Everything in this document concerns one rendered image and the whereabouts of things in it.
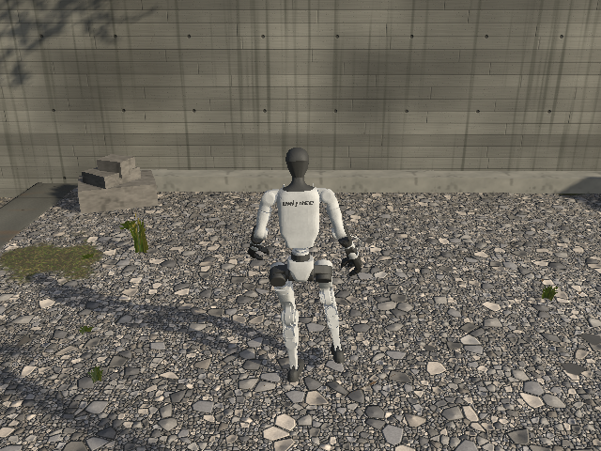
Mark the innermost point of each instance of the robot left hand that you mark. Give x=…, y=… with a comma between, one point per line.
x=253, y=253

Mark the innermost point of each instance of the left robot upper arm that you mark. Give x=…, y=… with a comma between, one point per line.
x=268, y=199

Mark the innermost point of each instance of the humanoid robot head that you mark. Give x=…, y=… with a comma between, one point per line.
x=297, y=160

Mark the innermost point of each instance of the right robot upper arm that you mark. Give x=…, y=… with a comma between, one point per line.
x=328, y=197

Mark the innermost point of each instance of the robot right forearm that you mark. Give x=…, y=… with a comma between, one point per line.
x=348, y=245

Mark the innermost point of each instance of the robot right hand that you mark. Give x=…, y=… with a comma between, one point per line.
x=352, y=262

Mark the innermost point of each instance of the robot left forearm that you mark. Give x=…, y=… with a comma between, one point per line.
x=255, y=242

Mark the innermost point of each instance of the left robot foot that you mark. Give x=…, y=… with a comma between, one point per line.
x=293, y=375

